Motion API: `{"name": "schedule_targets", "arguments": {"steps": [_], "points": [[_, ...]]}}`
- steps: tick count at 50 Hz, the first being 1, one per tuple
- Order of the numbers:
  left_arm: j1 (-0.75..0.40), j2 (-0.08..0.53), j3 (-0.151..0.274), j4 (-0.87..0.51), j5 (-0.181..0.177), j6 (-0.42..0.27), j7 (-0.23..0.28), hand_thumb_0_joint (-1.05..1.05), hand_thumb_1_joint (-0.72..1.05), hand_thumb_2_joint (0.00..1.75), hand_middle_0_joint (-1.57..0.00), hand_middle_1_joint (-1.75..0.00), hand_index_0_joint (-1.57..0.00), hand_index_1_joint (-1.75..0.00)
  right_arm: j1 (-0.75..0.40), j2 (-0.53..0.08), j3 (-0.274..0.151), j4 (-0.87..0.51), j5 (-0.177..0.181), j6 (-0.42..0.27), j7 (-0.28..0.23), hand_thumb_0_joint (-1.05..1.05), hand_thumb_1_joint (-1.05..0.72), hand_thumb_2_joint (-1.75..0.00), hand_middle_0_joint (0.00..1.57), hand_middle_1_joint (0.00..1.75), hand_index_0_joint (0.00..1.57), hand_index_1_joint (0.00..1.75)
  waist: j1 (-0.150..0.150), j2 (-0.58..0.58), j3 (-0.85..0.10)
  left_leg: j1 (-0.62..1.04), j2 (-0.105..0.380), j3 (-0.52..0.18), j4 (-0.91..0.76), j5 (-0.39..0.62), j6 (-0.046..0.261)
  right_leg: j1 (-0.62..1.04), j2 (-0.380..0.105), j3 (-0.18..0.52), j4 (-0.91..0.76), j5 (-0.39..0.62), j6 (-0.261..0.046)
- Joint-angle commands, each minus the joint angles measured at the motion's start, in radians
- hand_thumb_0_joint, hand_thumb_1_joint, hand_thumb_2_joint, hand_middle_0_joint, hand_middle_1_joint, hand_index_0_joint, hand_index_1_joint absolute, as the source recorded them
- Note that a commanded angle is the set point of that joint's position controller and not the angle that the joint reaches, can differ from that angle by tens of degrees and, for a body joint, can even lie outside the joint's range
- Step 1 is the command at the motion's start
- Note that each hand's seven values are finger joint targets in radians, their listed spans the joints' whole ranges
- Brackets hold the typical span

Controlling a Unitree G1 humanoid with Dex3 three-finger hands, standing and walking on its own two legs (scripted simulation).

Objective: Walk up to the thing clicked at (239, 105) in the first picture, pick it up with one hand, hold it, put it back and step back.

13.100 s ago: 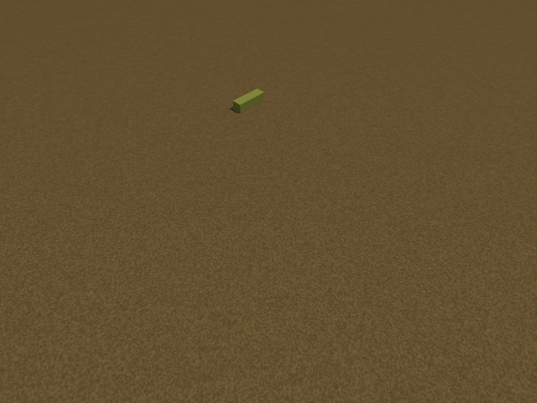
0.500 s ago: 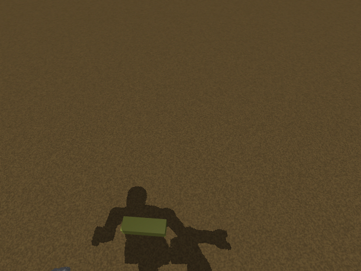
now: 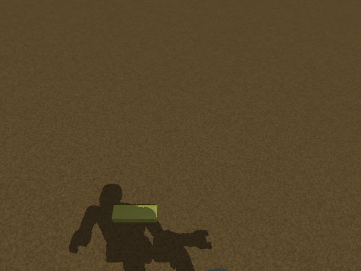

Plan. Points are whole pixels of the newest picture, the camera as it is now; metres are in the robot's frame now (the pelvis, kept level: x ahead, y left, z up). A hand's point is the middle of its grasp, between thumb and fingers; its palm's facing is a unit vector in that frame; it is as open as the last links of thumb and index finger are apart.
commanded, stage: walk up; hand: left
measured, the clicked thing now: (135, 213) +0.46 +0.21 -0.74
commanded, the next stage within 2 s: stand in 1.58 s
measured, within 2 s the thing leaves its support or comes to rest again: neither
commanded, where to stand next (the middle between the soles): +0.07 -0.05 m, yaw +2 degrees
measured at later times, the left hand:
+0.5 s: hand out of the picture +0.09 +0.22 -0.15, palm faces +0.00 -0.95 -0.33, open 7.4 cm
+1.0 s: hand out of the picture +0.10 +0.22 -0.14, palm faces +0.03 -0.94 -0.34, open 7.4 cm
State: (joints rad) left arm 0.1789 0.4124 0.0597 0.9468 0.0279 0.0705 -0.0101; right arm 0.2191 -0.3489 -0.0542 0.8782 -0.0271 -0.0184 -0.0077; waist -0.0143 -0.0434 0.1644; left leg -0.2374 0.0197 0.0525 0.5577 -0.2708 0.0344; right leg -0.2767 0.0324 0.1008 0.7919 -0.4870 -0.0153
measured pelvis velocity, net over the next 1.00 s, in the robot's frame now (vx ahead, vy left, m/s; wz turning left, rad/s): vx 0.02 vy -0.04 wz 0.01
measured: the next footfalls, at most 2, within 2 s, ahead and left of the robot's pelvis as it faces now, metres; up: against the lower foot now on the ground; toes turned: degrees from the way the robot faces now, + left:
right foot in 0.08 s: +0.02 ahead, -0.15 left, +0.00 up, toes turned +1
left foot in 0.30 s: +0.04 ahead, +0.09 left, +0.00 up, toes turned -1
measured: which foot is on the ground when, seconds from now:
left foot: down 0.00-0.12, up 0.14-0.28, down 0.30-1.00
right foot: up 0.00-0.06, down 0.08-1.00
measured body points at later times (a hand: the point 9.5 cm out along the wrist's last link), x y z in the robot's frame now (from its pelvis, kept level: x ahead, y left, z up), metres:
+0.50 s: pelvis +0.01 -0.03 +0.00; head +0.01 -0.03 +0.45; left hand +0.09 +0.27 -0.12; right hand +0.07 -0.34 -0.11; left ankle +0.01 +0.09 -0.73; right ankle -0.02 -0.15 -0.73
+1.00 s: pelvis +0.02 -0.04 +0.01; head +0.03 -0.04 +0.46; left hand +0.10 +0.27 -0.12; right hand +0.11 -0.35 -0.11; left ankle +0.01 +0.09 -0.73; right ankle -0.02 -0.15 -0.73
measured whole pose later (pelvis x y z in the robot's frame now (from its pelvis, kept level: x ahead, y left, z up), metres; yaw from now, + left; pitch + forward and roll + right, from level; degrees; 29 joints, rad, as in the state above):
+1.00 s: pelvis +0.02 -0.04 +0.01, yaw +1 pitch -3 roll +0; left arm 0.12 0.36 0.03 1.04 0.01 0.01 -0.01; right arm 0.15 -0.36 -0.01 1.01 -0.01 -0.03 0.00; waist 0.01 -0.01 0.07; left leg -0.13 0.01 -0.03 0.44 -0.25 -0.02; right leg -0.07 0.02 0.01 0.43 -0.30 -0.02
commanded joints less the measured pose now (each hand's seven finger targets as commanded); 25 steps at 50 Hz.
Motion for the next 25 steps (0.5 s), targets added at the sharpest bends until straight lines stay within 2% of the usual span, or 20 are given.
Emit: {"name": "schedule_targets", "arguments": {"steps": [1,2,3,4,5,6,7,9,12,13,14,15,16,17,18,20,21,22,23,25], "points": [[0.039,0.141,0.037,-0.061,-0.004,-0.041,-0.007,0.0,0.9,0.9,-0.2,-0.3,-0.2,-0.3,-0.033,-0.288,-0.067,-0.082,-0.003,-0.023,-0.016,0.0,-0.9,-0.9,0.2,0.3,0.2,0.3,0.012,0.193,-0.162,0.033,0.25,-0.252,-0.176,0.11,0.14,0.064,-0.024,-0.064,-0.167,0.02,-0.02],[0.078,0.122,0.036,-0.038,-0.001,-0.047,-0.006,0.0,0.9,0.9,-0.2,-0.3,-0.2,-0.3,-0.057,-0.287,-0.062,-0.084,-0.001,-0.018,-0.012,0.0,-0.9,-0.9,0.2,0.3,0.2,0.3,0.038,0.191,-0.168,-0.019,0.234,-0.222,-0.139,0.087,0.126,0.153,-0.029,-0.08,-0.296,0.094,-0.032],[0.088,0.122,0.037,-0.024,0.004,-0.055,-0.003,0.0,0.9,0.9,-0.2,-0.3,-0.2,-0.3,-0.068,-0.264,-0.049,-0.08,0.004,-0.011,-0.01,0.0,-0.9,-0.9,0.2,0.3,0.2,0.3,0.051,0.155,-0.164,-0.07,0.191,-0.179,-0.094,0.078,0.089,0.228,-0.019,-0.068,-0.408,0.171,-0.043],[0.077,0.162,0.049,-0.029,0.013,-0.067,0.001,0.0,0.9,0.9,-0.2,-0.3,-0.2,-0.3,-0.043,-0.229,-0.033,-0.078,0.014,-0.008,-0.008,0.0,-0.9,-0.9,0.2,0.3,0.2,0.3,0.049,0.07,-0.172,-0.122,0.143,-0.139,-0.033,0.05,0.038,0.284,-0.082,0.05,-0.473,0.181,-0.066],[0.069,0.233,0.064,-0.046,0.02,-0.08,0.001,0.0,0.9,0.9,-0.2,-0.3,-0.2,-0.3,-0.031,-0.198,-0.028,-0.086,0.018,-0.007,-0.003,0.0,-0.9,-0.9,0.2,0.3,0.2,0.3,0.043,-0.094,-0.141,-0.229,0.019,-0.066,0.088,-0.15,-0.023,0.25,-0.239,0.321,-0.557,0.017,-0.14],[0.004,0.276,0.065,-0.065,0.016,-0.082,-0.002,0.0,0.9,0.9,-0.2,-0.3,-0.2,-0.3,-0.056,-0.219,-0.037,-0.069,0.015,-0.002,-0.009,0.0,-0.9,-0.9,0.2,0.3,0.2,0.3,0.048,-0.111,-0.09,-0.129,-0.009,-0.066,0.222,-0.286,-0.031,0.039,-0.357,0.407,-0.596,-0.125,-0.234],[-0.042,0.253,0.059,-0.089,0.016,-0.084,-0.006,0.0,0.9,0.9,-0.2,-0.3,-0.2,-0.3,-0.025,-0.239,-0.042,-0.045,0.015,-0.006,-0.007,0.0,-0.9,-0.9,0.2,0.3,0.2,0.3,0.031,-0.091,-0.064,-0.081,-0.004,-0.109,0.261,-0.286,-0.029,-0.015,-0.356,0.377,-0.578,-0.091,-0.25],[-0.046,0.201,0.044,-0.09,0.008,-0.089,0.0,0.0,0.9,0.9,-0.2,-0.3,-0.2,-0.3,-0.021,-0.222,-0.031,-0.028,0.021,-0.016,-0.002,0.0,-0.9,-0.9,0.2,0.3,0.2,0.3,0.029,-0.103,-0.041,-0.13,-0.01,-0.121,0.213,-0.243,-0.026,0.055,-0.273,0.238,-0.549,0.093,-0.196],[-0.046,0.205,0.044,-0.101,0.008,-0.088,-0.006,0.0,0.9,0.9,-0.2,-0.3,-0.2,-0.3,0.034,-0.208,-0.019,-0.003,0.017,-0.035,-0.001,0.0,-0.9,-0.9,0.2,0.3,0.2,0.3,0.02,-0.15,-0.082,-0.032,-0.017,-0.062,0.019,-0.151,-0.031,0.08,-0.227,0.141,-0.49,0.253,-0.156],[-0.055,0.196,0.04,-0.105,0.002,-0.083,-0.008,0.0,0.9,0.9,-0.2,-0.3,-0.2,-0.3,0.046,-0.204,-0.021,0.007,0.015,-0.041,-0.003,0.0,-0.9,-0.9,0.2,0.3,0.2,0.3,0.009,-0.121,-0.104,0.023,-0.031,-0.048,-0.093,-0.081,-0.03,0.09,-0.205,0.103,-0.435,0.33,-0.138],[-0.064,0.185,0.035,-0.108,-0.007,-0.076,-0.01,0.0,0.9,0.9,-0.2,-0.3,-0.2,-0.3,0.072,-0.199,-0.024,0.02,0.009,-0.048,-0.007,0.0,-0.9,-0.9,0.2,0.3,0.2,0.3,-0.011,-0.098,-0.126,0.126,-0.028,-0.055,-0.216,0.047,-0.024,0.045,-0.196,0.071,-0.385,0.385,-0.113],[-0.076,0.148,0.021,-0.115,-0.014,-0.074,-0.012,0.0,0.9,0.9,-0.2,-0.3,-0.2,-0.3,0.094,-0.231,-0.037,0.027,0.0,-0.054,-0.014,0.0,-0.9,-0.9,0.2,0.3,0.2,0.3,-0.024,-0.031,-0.149,0.238,0.035,-0.159,-0.238,0.138,-0.005,-0.038,-0.164,0.042,-0.313,0.4,-0.067],[-0.06,0.111,0.015,-0.109,-0.027,-0.072,-0.012,0.0,0.9,0.9,-0.2,-0.3,-0.2,-0.3,0.072,-0.284,-0.046,0.015,-0.006,-0.064,-0.019,0.0,-0.9,-0.9,0.2,0.3,0.2,0.3,-0.004,0.092,-0.166,0.237,0.195,-0.38,-0.292,0.123,0.058,-0.087,-0.076,-0.018,-0.234,0.278,-0.014],[-0.034,0.14,0.025,-0.079,-0.027,-0.065,-0.007,0.0,0.9,0.9,-0.2,-0.3,-0.2,-0.3,0.026,-0.323,-0.052,0.004,0.005,-0.063,-0.015,0.0,-0.9,-0.9,0.2,0.3,0.2,0.3,0.024,0.09,-0.147,0.121,0.28,-0.44,-0.285,0.015,0.152,-0.011,-0.055,-0.046,-0.225,0.07,-0.013],[-0.016,0.154,0.027,-0.066,-0.019,-0.071,-0.005,0.0,0.9,0.9,-0.2,-0.3,-0.2,-0.3,-0.009,-0.318,-0.047,-0.004,0.007,-0.062,-0.008,0.0,-0.9,-0.9,0.2,0.3,0.2,0.3,0.039,0.092,-0.127,0.063,0.273,-0.416,-0.274,-0.003,0.163,0.046,-0.073,-0.035,-0.245,0.045,-0.022],[-0.02,0.138,0.023,-0.049,-0.014,-0.087,-0.006,0.0,0.9,0.9,-0.2,-0.3,-0.2,-0.3,-0.041,-0.269,-0.028,-0.005,0.012,-0.057,-0.007,0.0,-0.9,-0.9,0.2,0.3,0.2,0.3,0.05,0.123,-0.126,0.062,0.185,-0.284,-0.226,0.174,0.084,0.109,-0.088,-0.005,-0.377,0.222,-0.034],[-0.008,0.154,0.026,-0.037,-0.017,-0.094,-0.005,0.0,0.9,0.9,-0.2,-0.3,-0.2,-0.3,-0.04,-0.253,-0.022,-0.004,0.018,-0.056,-0.007,0.0,-0.9,-0.9,0.2,0.3,0.2,0.3,0.049,0.13,-0.138,0.037,0.137,-0.222,-0.195,0.224,0.044,0.164,-0.104,0.014,-0.408,0.312,-0.043],[-0.014,0.173,0.027,-0.033,-0.016,-0.099,-0.004,0.0,0.9,0.9,-0.2,-0.3,-0.2,-0.3,-0.036,-0.242,-0.017,-0.001,0.022,-0.054,-0.007,0.0,-0.9,-0.9,0.2,0.3,0.2,0.3,0.038,0.12,-0.153,0.027,0.092,-0.17,-0.167,0.214,0.017,0.194,-0.124,0.033,-0.423,0.371,-0.055],[-0.033,0.182,0.027,-0.032,-0.015,-0.099,-0.004,0.0,0.9,0.9,-0.2,-0.3,-0.2,-0.3,-0.039,-0.233,-0.016,0.003,0.021,-0.051,-0.008,0.0,-0.9,-0.9,0.2,0.3,0.2,0.3,0.027,0.1,-0.151,0.031,0.062,-0.139,-0.151,0.182,0.007,0.188,-0.138,0.042,-0.417,0.404,-0.065],[-0.05,0.18,0.025,-0.029,-0.017,-0.095,-0.001,0.0,0.9,0.9,-0.2,-0.3,-0.2,-0.3,-0.028,-0.227,-0.015,0.013,0.019,-0.049,-0.01,0.0,-0.9,-0.9,0.2,0.3,0.2,0.3,0.02,0.051,-0.173,0.067,0.062,-0.131,-0.133,0.203,0.004,0.185,-0.151,0.046,-0.416,0.432,-0.075]]}}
